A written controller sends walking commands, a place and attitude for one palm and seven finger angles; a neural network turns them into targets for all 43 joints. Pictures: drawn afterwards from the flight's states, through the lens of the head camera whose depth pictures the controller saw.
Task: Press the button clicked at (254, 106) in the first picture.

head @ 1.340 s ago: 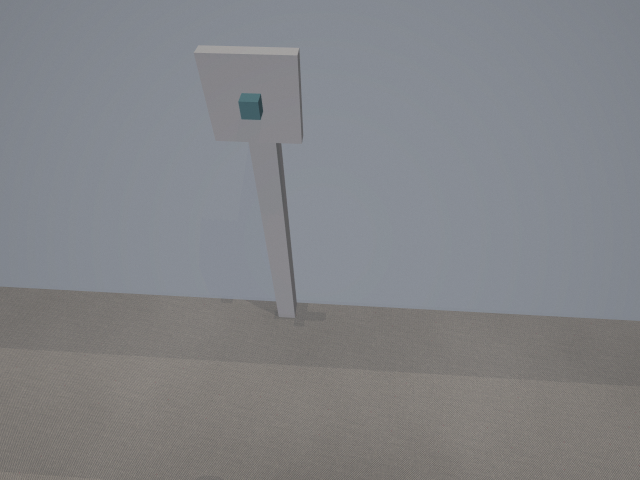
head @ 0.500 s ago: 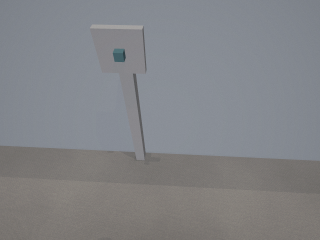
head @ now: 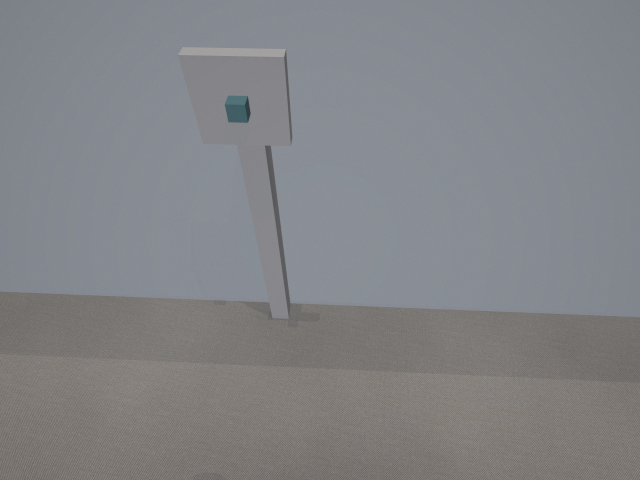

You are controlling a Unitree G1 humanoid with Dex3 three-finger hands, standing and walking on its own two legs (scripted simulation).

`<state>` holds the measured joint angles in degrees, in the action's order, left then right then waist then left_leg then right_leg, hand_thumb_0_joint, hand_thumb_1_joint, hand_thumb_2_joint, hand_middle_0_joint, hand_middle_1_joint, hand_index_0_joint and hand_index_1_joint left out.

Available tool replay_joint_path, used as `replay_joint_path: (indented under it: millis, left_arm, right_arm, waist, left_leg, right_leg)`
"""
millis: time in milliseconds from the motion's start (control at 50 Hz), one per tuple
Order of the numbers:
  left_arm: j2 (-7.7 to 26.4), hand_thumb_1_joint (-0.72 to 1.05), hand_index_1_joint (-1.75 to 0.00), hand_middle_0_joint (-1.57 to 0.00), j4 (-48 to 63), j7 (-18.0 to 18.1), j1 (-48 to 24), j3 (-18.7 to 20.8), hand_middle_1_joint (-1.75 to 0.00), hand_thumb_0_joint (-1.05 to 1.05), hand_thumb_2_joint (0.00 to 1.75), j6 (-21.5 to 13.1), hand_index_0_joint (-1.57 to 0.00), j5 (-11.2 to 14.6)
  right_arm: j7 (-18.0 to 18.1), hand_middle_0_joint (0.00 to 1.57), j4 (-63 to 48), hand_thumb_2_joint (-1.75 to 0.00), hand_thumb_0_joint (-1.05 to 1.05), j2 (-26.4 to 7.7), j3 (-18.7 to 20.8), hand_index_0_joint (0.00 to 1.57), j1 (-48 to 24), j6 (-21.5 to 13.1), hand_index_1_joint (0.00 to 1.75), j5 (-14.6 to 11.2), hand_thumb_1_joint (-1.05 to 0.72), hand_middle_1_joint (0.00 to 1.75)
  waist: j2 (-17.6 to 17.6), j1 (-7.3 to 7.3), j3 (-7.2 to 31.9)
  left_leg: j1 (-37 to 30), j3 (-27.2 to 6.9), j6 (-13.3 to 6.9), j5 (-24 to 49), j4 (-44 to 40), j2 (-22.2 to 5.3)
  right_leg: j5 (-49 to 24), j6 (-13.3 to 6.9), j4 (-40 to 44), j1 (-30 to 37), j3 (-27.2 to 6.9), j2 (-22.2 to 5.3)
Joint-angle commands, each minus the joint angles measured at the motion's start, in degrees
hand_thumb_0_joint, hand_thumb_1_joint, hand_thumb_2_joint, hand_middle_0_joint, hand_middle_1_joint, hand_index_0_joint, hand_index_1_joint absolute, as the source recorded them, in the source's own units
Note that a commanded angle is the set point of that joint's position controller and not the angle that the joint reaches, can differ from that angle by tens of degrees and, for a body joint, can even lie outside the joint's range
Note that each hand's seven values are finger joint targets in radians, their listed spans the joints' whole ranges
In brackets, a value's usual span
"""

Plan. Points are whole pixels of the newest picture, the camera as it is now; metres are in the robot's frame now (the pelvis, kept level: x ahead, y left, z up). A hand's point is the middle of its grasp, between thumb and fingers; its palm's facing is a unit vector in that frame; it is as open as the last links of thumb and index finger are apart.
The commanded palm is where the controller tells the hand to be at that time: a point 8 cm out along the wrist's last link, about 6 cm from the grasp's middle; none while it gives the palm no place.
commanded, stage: take the last steps up to it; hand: left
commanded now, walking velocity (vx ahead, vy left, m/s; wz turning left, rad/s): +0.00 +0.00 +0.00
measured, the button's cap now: (238, 108) +0.70 +0.19 +0.09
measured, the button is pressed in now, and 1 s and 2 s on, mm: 0 0 0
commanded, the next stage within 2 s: come to a stop and stand still in 0.62 s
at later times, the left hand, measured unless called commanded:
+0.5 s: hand out of the picture +0.05 +0.18 -0.19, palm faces +0.04 -0.99 -0.15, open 7.4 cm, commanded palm none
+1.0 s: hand (250, 431) +0.22 +0.13 -0.18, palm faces +0.09 -0.97 -0.24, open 7.2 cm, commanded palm none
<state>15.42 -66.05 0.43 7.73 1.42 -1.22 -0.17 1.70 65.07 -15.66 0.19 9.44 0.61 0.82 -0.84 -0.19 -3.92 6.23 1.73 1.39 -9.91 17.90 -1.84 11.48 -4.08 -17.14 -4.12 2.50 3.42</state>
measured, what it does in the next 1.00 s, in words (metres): walks ahead: right foot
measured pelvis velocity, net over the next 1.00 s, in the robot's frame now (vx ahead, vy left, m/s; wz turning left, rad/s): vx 0.19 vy -0.05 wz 0.02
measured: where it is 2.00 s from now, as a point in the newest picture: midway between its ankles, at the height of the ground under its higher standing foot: outside the picture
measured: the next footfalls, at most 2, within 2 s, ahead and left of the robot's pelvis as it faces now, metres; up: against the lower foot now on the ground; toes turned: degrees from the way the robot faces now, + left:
right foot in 0.70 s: +0.20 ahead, -0.09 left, +0.00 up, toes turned -3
left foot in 1.30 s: +0.18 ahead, +0.13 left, +0.00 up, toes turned +5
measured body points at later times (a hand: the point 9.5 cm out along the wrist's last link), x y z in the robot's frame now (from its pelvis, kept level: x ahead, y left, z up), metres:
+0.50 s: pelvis +0.08 +0.02 -0.01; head +0.12 +0.03 +0.44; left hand +0.05 +0.24 -0.18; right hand +0.00 -0.18 -0.16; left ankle +0.00 +0.13 -0.75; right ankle +0.04 -0.08 -0.69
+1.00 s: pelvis +0.19 -0.05 -0.01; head +0.24 -0.07 +0.44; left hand +0.21 +0.18 -0.16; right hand +0.25 -0.29 -0.18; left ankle +0.19 +0.09 -0.68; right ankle +0.22 -0.11 -0.75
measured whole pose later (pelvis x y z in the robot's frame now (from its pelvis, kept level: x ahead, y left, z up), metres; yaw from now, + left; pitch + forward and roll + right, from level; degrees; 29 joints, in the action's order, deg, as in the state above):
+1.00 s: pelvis +0.19 -0.05 -0.01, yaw +1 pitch +0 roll +1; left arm 7.1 -61.3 2.5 10.9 2.9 -1.2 -1.3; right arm 1.9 60.0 -11.4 3.5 8.4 3.3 0.6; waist -1.6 1.3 -7.1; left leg 27.1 0.6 2.2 -24.1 57.5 -1.6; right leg 12.3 -5.1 -27.2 -14.8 9.1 -0.3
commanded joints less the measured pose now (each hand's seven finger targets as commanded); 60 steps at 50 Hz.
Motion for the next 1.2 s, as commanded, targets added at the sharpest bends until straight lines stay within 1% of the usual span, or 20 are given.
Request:
replay_joint_path:
  millis: [0, 60, 160, 260, 300, 340, 360, 380, 440, 580, 640, 660, 680, 700, 740, 780, 820, 920, 1020, 1180]
  left_arm:
    - [10.7, 0.9, -0.3, -0.2, 2.9, 0.9, -0.2, 1.7, -0.3, 0.0, 0.9, -1.0, -0.2, -0.1]
    - [4.4, 0.9, -0.3, -0.2, 1.1, 1.0, 3.4, 0.1, -0.3, 0.0, 0.9, 0.0, -0.2, -0.1]
    - [5.8, 0.9, -0.3, -0.2, 0.7, 0.5, 7.9, 1.3, -0.3, 0.0, 0.9, 0.9, -0.2, -0.6]
    - [4.2, 0.9, -0.3, -0.2, 1.0, 0.5, 11.0, 2.2, -0.3, 0.0, 0.9, 0.0, -0.2, -0.8]
    - [2.8, 0.9, -0.3, -0.2, 1.6, 0.5, 10.0, 2.3, -0.3, 0.0, 0.9, -0.2, -0.2, -0.7]
    - [-1.6, 0.9, -0.3, -0.2, 3.5, 0.1, 7.6, 1.6, -0.3, 0.0, 0.9, -0.8, -0.2, -0.4]
    - [-1.7, 0.9, -0.3, -0.2, 5.3, 0.3, 3.1, 1.2, -0.3, 0.0, 0.9, -1.2, -0.2, -0.4]
    - [-0.9, 0.9, -0.3, -0.2, 5.4, 0.6, 2.6, 1.9, -0.3, 0.0, 0.9, -1.1, -0.2, -0.7]
    - [-3.6, 0.9, -0.3, -0.2, 5.4, -0.4, 3.5, 2.2, -0.3, 0.0, 0.9, -0.8, -0.2, -0.6]
    - [-6.0, 0.9, -0.3, -0.2, 6.3, -1.3, 3.9, 2.3, -0.3, 0.0, 0.9, 0.2, -0.2, -0.5]
    - [-2.9, 0.9, -0.3, -0.2, 3.4, -1.0, 15.2, 3.5, -0.3, 0.0, 0.9, -0.4, -0.2, -0.6]
    - [0.5, 0.9, -0.3, -0.2, 1.3, -0.6, 22.0, 4.4, -0.3, 0.0, 0.9, -1.0, -0.2, -0.9]
    - [6.5, 0.9, -0.3, -0.2, 0.6, 0.1, 26.1, 5.8, -0.3, 0.0, 0.9, -1.5, -0.2, -1.1]
    - [6.3, 0.9, -0.3, -0.2, 1.0, 0.6, 24.1, 5.1, -0.3, 0.0, 0.9, -1.2, -0.2, -0.1]
    - [0.6, 0.9, -0.3, -0.2, 3.7, 1.8, 13.7, 3.6, -0.3, 0.0, 0.9, -0.4, -0.2, -0.6]
    - [-1.1, 0.9, -0.3, -0.2, 5.8, 2.2, 9.2, 2.4, -0.3, 0.0, 0.9, -1.0, -0.2, -1.1]
    - [-0.5, 0.9, -0.3, -0.2, 6.2, 2.6, 8.5, 2.3, -0.3, 0.0, 0.9, -0.9, -0.2, -1.3]
    - [1.4, 0.9, -0.3, -0.2, 5.4, 3.0, 11.3, 3.4, -0.3, 0.0, 0.9, -0.1, -0.2, -1.1]
    - [1.8, 0.9, -0.3, -0.2, 7.0, 2.9, 9.7, 3.7, -0.3, 0.0, 0.9, 0.2, -0.2, -1.6]
    - [4.1, 0.9, -0.3, -0.2, 7.8, 2.1, 10.0, 4.3, -0.3, 0.0, 0.9, 0.7, -0.2, -2.2]
  right_arm:
    - [0.5, 0.2, -2.5, -0.9, 0.0, -9.5, 1.9, 0.2, 0.0, -1.2, 0.3, 0.1, -0.9, 0.3]
    - [0.1, 0.2, -0.7, -0.9, 0.0, -2.7, 0.3, 0.2, 3.6, -0.3, 0.3, 0.6, -0.9, 0.3]
    - [-0.4, 0.2, -1.0, -0.9, 0.0, -1.6, 0.6, 0.2, 5.3, 0.0, 0.3, 1.2, -0.9, 0.3]
    - [-0.3, 0.2, -1.8, -0.9, 0.0, 0.4, 1.3, 0.2, 7.4, -0.9, 0.3, 0.8, -0.9, 0.3]
    - [0.1, 0.2, 0.1, -0.9, 0.0, 1.0, 1.4, 0.2, 13.5, -1.8, 0.3, 0.6, -0.9, 0.3]
    - [0.8, 0.2, 3.5, -0.9, 0.0, -3.2, 2.7, 0.2, 24.2, -2.7, 0.3, 1.2, -0.9, 0.3]
    - [1.5, 0.2, 5.1, -0.9, 0.0, -2.5, 2.3, 0.2, 29.0, -2.5, 0.3, 1.3, -0.9, 0.3]
    - [1.8, 0.2, 5.4, -0.9, 0.0, -0.6, 1.6, 0.2, 30.2, -2.5, 0.3, 1.3, -0.9, 0.3]
    - [2.0, 0.2, 2.8, -0.9, 0.0, 1.4, 1.6, 0.2, 24.1, -3.3, 0.3, 1.0, -0.9, 0.3]
    - [1.8, 0.2, 2.3, -0.9, 0.0, 1.3, 2.3, 0.2, 21.0, -3.1, 0.3, 1.0, -0.9, 0.3]
    - [1.4, 0.2, 1.9, -0.9, 0.0, 0.6, 2.8, 0.2, 19.6, -2.5, 0.3, 0.3, -0.9, 0.3]
    - [0.9, 0.2, 1.6, -0.9, 0.0, 2.0, 2.8, 0.2, 19.2, -2.5, 0.3, -0.3, -0.9, 0.3]
    - [0.5, 0.2, 0.0, -0.9, 0.0, 6.4, 2.2, 0.2, 22.0, -2.6, 0.3, -0.9, -0.9, 0.3]
    - [0.5, 0.2, -0.7, -0.9, 0.0, 5.3, 2.6, 0.2, 19.6, -1.7, 0.3, -0.8, -0.9, 0.3]
    - [0.5, 0.2, 0.0, -0.9, 0.0, 6.8, 2.7, 0.2, 16.6, -0.8, 0.3, -0.6, -0.9, 0.3]
    - [0.5, 0.2, 0.6, -0.9, 0.0, 8.5, 1.8, 0.2, 17.7, 0.0, 0.3, -0.5, -0.9, 0.3]
    - [0.3, 0.2, 0.2, -0.9, 0.0, 8.6, 1.8, 0.2, 17.0, 1.5, 0.3, -0.8, -0.9, 0.3]
    - [0.0, 0.2, -4.0, -0.9, 0.0, 4.1, 3.5, 0.2, 9.1, 3.4, 0.3, 0.0, -0.9, 0.3]
    - [-0.7, 0.2, -7.6, -0.9, 0.0, 2.0, 4.4, 0.2, 3.3, 3.8, 0.3, 0.2, -0.9, 0.3]
    - [-0.9, 0.2, -9.6, -0.9, 0.0, 2.1, 3.8, 0.2, 0.9, 1.5, 0.3, -0.4, -0.9, 0.3]
  waist:
    - [0.2, -0.21, 3.8]
    - [0.2, -0.29, 3.4]
    - [5.8, 1.0, -3.1]
    - [5.1, 0.41, -6.4]
    - [0.4, -2.33, -4.5]
    - [-16.1, -5.36, -1.1]
    - [-18.1, -7.07, -4.0]
    - [-12.9, -6.19, -4.8]
    - [-3.8, -2.89, -5.0]
    - [-7.6, -0.84, -5.2]
    - [-3.2, 4.52, 0.8]
    - [3.4, 7.36, 4.3]
    - [20.3, 7.43, 9.3]
    - [17.3, 6.46, 7.8]
    - [8.7, 2.7, -0.8]
    - [1.7, -0.4, 0.2]
    - [1.4, -0.98, 2.0]
    - [3.3, 1.32, 3.5]
    - [6.9, 0.92, 3.8]
    - [10.3, 1.58, 6.7]
  left_leg:
    - [-1.8, -5.1, -2.3, 7.5, -1.5, -5.6]
    - [-1.3, -3.5, -1.6, 1.1, -0.3, -4.6]
    - [9.2, 0.4, -1.5, -10.6, 7.0, -1.2]
    - [14.3, 1.9, -1.5, -13.9, 15.2, -2.5]
    - [4.3, 1.5, -2.4, -3.7, 7.4, -3.7]
    - [-11.9, -16.4, -10.2, 17.4, 2.2, -15.8]
    - [-15.3, -21.6, -13.7, 34.6, -0.4, -20.7]
    - [-14.7, -18.7, -14.2, 42.1, 1.8, -21.1]
    - [-8.6, -11.4, -11.2, 29.3, -0.9, -17.3]
    - [2.3, -2.3, -9.0, 16.7, -2.2, -13.5]
    - [5.9, 1.3, -6.4, 17.7, 10.3, -10.2]
    - [12.0, 4.3, -4.3, 7.9, 21.4, -6.2]
    - [21.2, 6.4, -2.0, -18.8, 41.0, 1.8]
    - [22.3, 0.4, -2.8, -26.8, 52.5, 0.4]
    - [20.5, -2.9, -2.3, -18.6, 52.8, -3.7]
    - [14.8, -3.3, -1.7, -15.3, 46.5, -4.9]
    - [12.6, -2.1, -0.6, -15.5, 40.0, -3.5]
    - [20.0, -3.3, 1.3, -14.1, 42.6, -1.0]
    - [21.3, -4.4, 1.9, -13.1, 43.5, -0.3]
    - [11.9, -0.2, 0.8, -14.3, 21.4, 1.0]
  right_leg:
    - [-11.3, 0.9, 3.5, -1.1, -8.0, -10.4]
    - [0.5, 1.7, 3.7, -2.2, -7.9, -9.9]
    - [21.4, -1.5, 6.8, -2.8, -13.6, -12.3]
    - [10.9, -7.0, 4.1, -1.9, -15.7, -16.3]
    - [0.0, -4.9, -4.9, -6.2, -9.0, -12.9]
    - [3.7, 0.6, -29.2, -22.3, 3.4, -2.1]
    - [21.2, 1.2, -39.9, -31.8, 2.3, -1.6]
    - [20.8, 0.9, -45.0, -34.0, -1.7, -4.4]
    - [13.5, 1.4, -43.4, -31.8, -1.4, -7.3]
    - [3.7, 1.5, -24.8, -17.6, 4.4, -5.7]
    - [-2.5, 0.6, -15.7, -0.3, 5.7, -3.1]
    - [-1.4, -1.1, -12.1, 9.0, -0.9, -8.5]
    - [-1.0, -7.7, -2.0, 14.3, -25.1, -25.0]
    - [0.6, -9.8, 3.1, 8.5, -29.3, -27.9]
    - [-7.4, -7.4, 2.9, -6.1, -20.2, -24.6]
    - [-24.8, -6.1, 0.5, -12.4, -10.6, -22.5]
    - [-34.2, -6.0, -1.2, -12.2, -6.3, -21.8]
    - [-42.7, -6.6, -2.9, -4.4, -8.1, -24.4]
    - [-37.4, -7.0, -3.1, -4.8, -7.3, -24.1]
    - [-28.8, -6.2, -5.3, -2.1, -7.3, -21.3]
